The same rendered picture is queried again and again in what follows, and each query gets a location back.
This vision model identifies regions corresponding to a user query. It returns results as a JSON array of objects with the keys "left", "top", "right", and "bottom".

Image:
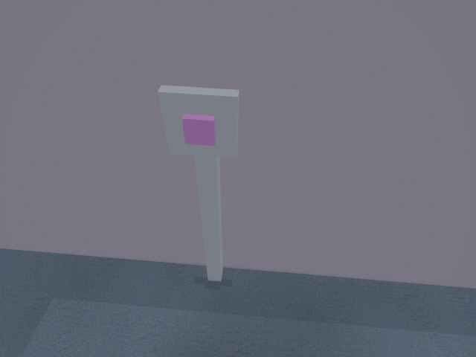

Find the panel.
[{"left": 158, "top": 85, "right": 239, "bottom": 282}]

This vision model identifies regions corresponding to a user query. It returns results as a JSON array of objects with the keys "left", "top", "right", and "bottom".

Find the button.
[{"left": 182, "top": 114, "right": 216, "bottom": 146}]

